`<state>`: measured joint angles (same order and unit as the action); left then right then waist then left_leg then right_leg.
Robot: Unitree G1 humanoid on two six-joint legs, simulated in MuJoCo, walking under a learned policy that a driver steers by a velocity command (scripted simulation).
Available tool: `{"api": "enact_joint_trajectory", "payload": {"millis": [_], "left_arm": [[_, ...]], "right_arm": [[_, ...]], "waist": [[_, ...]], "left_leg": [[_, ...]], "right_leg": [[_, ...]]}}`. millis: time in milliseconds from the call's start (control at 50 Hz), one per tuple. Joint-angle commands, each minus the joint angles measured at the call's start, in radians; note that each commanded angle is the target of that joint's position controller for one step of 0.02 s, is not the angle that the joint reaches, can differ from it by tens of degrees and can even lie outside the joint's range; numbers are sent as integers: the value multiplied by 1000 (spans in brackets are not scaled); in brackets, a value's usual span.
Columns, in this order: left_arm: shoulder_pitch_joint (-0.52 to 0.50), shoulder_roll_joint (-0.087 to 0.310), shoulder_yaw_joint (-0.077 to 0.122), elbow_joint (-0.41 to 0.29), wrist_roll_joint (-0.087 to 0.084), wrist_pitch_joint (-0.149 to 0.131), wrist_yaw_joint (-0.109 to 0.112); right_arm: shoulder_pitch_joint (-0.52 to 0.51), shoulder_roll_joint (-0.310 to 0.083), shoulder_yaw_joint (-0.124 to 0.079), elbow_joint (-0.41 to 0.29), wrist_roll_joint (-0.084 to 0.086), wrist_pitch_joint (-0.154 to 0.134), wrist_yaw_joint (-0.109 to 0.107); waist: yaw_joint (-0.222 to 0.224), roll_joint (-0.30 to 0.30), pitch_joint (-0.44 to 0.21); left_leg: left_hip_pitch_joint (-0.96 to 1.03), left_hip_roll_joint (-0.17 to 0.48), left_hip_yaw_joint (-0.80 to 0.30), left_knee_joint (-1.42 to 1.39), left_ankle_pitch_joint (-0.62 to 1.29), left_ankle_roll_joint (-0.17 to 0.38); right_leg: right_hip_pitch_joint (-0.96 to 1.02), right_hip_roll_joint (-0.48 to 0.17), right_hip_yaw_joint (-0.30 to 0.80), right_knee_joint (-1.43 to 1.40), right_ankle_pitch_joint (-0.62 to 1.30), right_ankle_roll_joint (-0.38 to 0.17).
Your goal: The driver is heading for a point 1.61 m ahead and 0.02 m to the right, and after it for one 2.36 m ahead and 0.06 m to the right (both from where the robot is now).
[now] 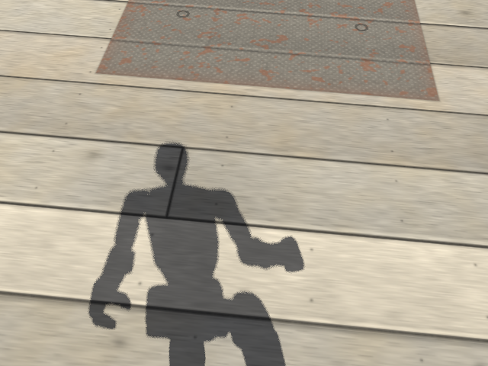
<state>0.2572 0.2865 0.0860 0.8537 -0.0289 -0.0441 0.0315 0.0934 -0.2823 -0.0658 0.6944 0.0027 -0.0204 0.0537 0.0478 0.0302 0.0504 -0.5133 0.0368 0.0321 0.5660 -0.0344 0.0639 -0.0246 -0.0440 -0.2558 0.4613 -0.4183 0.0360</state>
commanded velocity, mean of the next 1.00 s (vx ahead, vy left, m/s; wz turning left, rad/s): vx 0.04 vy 0.00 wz -0.05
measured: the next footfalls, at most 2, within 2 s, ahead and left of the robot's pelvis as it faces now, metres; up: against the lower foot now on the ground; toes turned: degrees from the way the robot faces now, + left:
right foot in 0.44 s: +0.17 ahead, -0.15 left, +0.00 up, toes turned +10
right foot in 0.98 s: +0.14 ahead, -0.17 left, +0.00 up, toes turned -9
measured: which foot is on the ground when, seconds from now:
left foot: down 0.00-0.98, up 1.00-1.00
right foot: down 0.00-0.00, up 0.02-0.42, down 0.44-0.72, up 0.74-0.96, down 0.98-1.00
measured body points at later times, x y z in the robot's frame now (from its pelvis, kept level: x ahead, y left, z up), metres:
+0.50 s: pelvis +0.09 -0.01 +0.01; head +0.11 -0.02 +0.46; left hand +0.15 +0.27 -0.11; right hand +0.30 -0.23 -0.09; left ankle +0.13 +0.09 -0.72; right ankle +0.13 -0.15 -0.73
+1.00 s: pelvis +0.11 -0.07 +0.00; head +0.14 -0.09 +0.45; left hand +0.30 +0.20 -0.08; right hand +0.21 -0.37 -0.11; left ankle +0.13 +0.09 -0.72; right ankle +0.10 -0.17 -0.73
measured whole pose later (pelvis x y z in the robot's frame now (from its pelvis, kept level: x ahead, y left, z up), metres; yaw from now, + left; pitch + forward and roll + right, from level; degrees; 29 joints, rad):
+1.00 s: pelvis +0.11 -0.07 +0.00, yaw -7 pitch +2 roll +2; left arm 0.16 0.31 0.08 0.65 -0.02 0.05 -0.02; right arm 0.16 -0.30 -0.09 0.70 0.01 0.02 -0.03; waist -0.01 0.02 0.04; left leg -0.33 0.12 0.14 0.63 -0.32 -0.04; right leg -0.33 -0.02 -0.02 0.62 -0.31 -0.01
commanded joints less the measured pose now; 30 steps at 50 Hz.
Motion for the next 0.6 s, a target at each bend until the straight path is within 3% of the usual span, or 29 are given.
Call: {"api": "enact_joint_trajectory", "payload": {"millis": [20,40,60,80,100,120,160,220,280,320,400,440,460,480,500,520,600], "left_arm": [[29,59,2,-95,62,-4,-4],[91,64,-13,-114,55,-11,-16],[9,140,4,-108,22,-12,-23],[-60,135,2,-133,8,-8,-19],[-74,124,3,-120,22,2,-5],[-80,138,8,-122,34,15,7],[-63,132,11,-123,38,32,9],[-55,101,1,-116,40,38,15],[-81,90,-4,-120,36,48,16],[-88,87,-7,-119,33,51,14],[-68,56,-22,-101,33,36,-6],[-60,64,-23,-98,43,30,-18],[-80,124,-15,-119,54,28,-17],[-124,203,2,-132,47,30,-13],[-125,172,2,-127,41,30,-17],[-128,145,-5,-131,41,27,-20],[-95,162,7,-146,24,23,-13]], "right_arm": [[261,-303,-100,-8,-3,4,-40],[215,-319,-90,-65,-22,-2,-34],[195,-248,-75,-89,-14,-5,-22],[145,-208,-63,-90,-2,-9,-23],[104,-177,-55,-88,11,-7,-29],[69,-156,-48,-93,11,-1,-38],[46,-162,-50,-110,-13,7,-48],[55,-176,-55,-115,-10,10,-65],[49,-162,-48,-114,-9,21,-78],[36,-143,-38,-110,-17,26,-78],[44,-65,0,-66,-34,22,-61],[83,-56,9,-34,-32,17,-54],[105,-65,8,-30,-37,11,-57],[157,-79,-1,-32,-41,5,-58],[100,-84,-3,-37,-43,3,-65],[52,-98,-11,-48,-35,7,-73],[40,-80,-23,-59,-25,25,-84]], "waist": [[-87,245,-247],[-55,266,-444],[-117,78,-449],[-102,43,-335],[-74,-24,-243],[-51,-1,-202],[-23,48,-187],[-26,49,-213],[-43,70,-211],[-49,92,-191],[-55,98,-166],[-43,69,-122],[-70,6,-97],[-140,-135,-77],[-111,-199,-68],[-97,-203,-50],[-70,-198,-63]], "left_leg": [[595,171,-300,-22,689,158],[769,362,-721,-105,583,385],[721,314,-642,-163,432,343],[617,266,-537,-180,295,290],[494,217,-469,-200,196,238],[385,191,-433,-221,141,216],[269,149,-404,-252,124,200],[255,138,-367,-244,152,199],[224,118,-355,-253,-23,178],[198,110,-350,-266,-149,167],[167,111,-315,-243,-265,139],[147,71,-279,-209,-337,70],[146,26,-245,-141,-354,20],[149,-57,-153,-93,-344,-19],[245,-78,-88,-51,-261,-51],[286,-69,-82,-34,-216,-51],[292,-60,-62,-8,-182,-29]], "right_leg": [[-376,-26,42,652,14,10],[-591,118,243,933,-347,43],[-629,64,357,958,-256,20],[-664,37,344,907,-162,2],[-657,0,343,830,-96,4],[-611,-19,350,759,-55,3],[-519,1,337,689,-6,5],[-496,12,332,570,33,27],[-463,3,332,481,98,42],[-428,-4,325,419,117,43],[-259,-13,292,207,151,19],[-168,2,277,12,263,-18],[-180,-76,378,-18,374,-53],[-230,-129,454,-23,400,-109],[-346,-134,503,-86,246,-142],[-388,-126,523,-111,188,-134],[-360,-101,549,-67,256,-124]]}}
